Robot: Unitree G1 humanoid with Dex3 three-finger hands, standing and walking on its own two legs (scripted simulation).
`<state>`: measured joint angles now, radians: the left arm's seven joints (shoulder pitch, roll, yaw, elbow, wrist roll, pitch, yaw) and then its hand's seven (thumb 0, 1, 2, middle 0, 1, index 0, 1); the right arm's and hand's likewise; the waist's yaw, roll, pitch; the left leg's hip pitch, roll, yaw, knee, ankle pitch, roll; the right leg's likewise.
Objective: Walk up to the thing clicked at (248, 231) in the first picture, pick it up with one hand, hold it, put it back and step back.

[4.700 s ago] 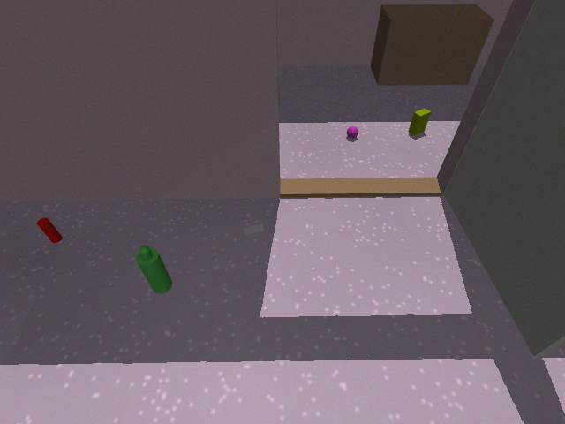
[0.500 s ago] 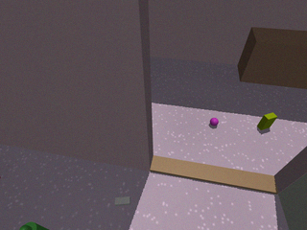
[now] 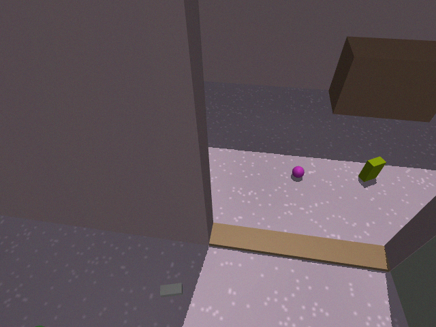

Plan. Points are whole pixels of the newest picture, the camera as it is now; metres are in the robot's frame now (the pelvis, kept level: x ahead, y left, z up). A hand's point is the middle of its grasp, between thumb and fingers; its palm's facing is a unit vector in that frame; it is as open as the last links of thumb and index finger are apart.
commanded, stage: walk up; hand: left
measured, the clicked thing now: (171, 290) +0.42 +0.24 -0.76
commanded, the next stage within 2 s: none
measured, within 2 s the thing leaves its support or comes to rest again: neither
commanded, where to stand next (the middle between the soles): +0.06 +0.01 m, yaw +0 degrees
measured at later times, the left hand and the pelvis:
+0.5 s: hand out of the picture +0.08 +0.26 -0.15, palm faces -0.03 -0.93 -0.36, open 7.4 cm; pelvis +0.01 +0.01 -0.01, yaw +0 degrees
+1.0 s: hand out of the picture +0.10 +0.32 -0.20, palm faces -0.10 -0.95 -0.30, open 7.4 cm; pelvis +0.01 +0.05 -0.02, yaw -4 degrees
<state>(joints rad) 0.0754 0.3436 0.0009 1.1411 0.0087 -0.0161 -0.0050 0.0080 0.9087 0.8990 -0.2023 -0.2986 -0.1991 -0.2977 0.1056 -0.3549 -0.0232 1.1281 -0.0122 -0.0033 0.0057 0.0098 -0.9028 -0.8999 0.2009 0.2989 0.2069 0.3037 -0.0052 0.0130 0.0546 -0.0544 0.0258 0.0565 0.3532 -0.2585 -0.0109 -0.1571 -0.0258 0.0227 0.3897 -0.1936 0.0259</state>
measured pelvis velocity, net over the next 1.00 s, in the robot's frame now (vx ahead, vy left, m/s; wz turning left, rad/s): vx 0.01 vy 0.05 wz -0.08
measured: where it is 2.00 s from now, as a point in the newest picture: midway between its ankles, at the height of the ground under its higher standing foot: outside the picture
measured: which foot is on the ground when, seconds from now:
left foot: down 0.00-0.46, up 0.48-0.62, down 0.64-1.00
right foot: down 0.00-0.66, up 0.68-1.00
